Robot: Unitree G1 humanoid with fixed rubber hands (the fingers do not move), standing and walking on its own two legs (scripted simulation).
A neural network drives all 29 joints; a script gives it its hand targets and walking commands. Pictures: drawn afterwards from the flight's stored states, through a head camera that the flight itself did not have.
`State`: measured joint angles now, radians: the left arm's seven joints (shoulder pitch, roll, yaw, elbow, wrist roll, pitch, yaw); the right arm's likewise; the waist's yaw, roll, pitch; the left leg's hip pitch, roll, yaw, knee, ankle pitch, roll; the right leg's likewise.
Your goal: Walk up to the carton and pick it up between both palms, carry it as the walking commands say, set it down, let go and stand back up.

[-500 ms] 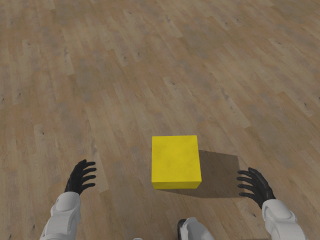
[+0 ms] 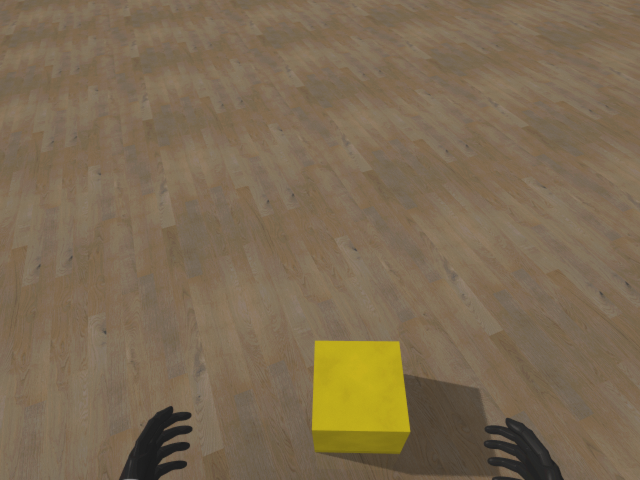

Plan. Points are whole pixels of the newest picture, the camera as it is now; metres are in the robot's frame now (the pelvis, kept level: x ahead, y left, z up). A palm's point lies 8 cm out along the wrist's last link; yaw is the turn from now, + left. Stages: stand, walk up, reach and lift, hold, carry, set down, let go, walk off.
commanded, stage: let go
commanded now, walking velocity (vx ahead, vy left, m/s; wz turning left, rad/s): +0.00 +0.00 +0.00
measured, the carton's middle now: (357, 396) +0.48 -0.08 -0.66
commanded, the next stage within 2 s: stand in 0.30 s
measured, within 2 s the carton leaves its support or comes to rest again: neither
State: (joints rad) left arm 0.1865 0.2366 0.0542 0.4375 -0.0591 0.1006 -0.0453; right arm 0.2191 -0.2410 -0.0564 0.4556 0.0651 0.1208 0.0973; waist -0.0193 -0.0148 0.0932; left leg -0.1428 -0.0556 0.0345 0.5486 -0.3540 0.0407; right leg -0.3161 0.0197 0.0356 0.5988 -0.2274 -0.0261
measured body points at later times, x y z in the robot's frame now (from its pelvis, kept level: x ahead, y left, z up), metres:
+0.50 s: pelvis +0.02 +0.01 +0.00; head +0.04 +0.01 +0.45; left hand +0.16 +0.26 -0.10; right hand +0.18 -0.27 -0.07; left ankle -0.03 +0.10 -0.73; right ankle +0.06 -0.10 -0.73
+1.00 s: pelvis +0.06 +0.03 +0.00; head +0.08 +0.03 +0.45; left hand +0.18 +0.28 -0.12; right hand +0.24 -0.26 -0.06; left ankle -0.03 +0.10 -0.73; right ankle +0.06 -0.10 -0.73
